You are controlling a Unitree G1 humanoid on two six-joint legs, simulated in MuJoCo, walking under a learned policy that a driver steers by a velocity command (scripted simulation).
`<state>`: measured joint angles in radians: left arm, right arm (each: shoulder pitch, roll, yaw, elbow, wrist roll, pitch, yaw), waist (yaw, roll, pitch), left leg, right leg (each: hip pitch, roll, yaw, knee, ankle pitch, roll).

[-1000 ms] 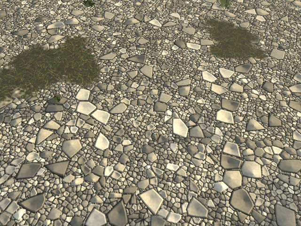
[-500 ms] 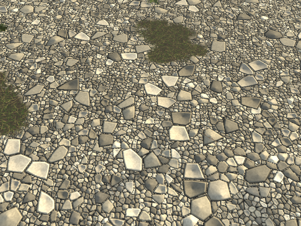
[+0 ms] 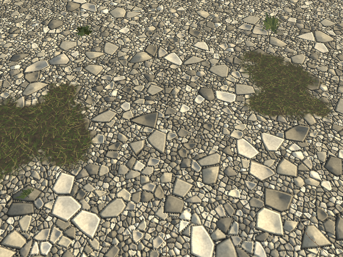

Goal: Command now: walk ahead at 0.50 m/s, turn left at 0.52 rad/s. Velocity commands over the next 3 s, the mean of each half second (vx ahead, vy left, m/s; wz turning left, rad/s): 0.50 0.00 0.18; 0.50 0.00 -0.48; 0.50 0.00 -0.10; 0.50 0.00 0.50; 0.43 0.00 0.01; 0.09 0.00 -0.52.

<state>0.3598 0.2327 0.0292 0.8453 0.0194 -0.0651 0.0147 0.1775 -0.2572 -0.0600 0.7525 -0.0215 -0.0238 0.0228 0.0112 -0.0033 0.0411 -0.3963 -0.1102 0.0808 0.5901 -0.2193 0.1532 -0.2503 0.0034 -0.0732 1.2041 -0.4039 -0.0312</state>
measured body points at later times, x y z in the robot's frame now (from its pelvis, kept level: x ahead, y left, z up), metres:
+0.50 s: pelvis +0.29 -0.03 +0.00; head +0.32 -0.04 +0.45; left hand +0.43 +0.23 -0.10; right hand +0.33 -0.31 -0.14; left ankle +0.10 +0.04 -0.65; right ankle +0.39 -0.10 -0.72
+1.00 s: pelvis +0.57 -0.01 +0.00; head +0.60 -0.01 +0.45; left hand +0.60 +0.28 -0.12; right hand +0.75 -0.28 -0.07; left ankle +0.69 +0.07 -0.72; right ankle +0.40 -0.09 -0.70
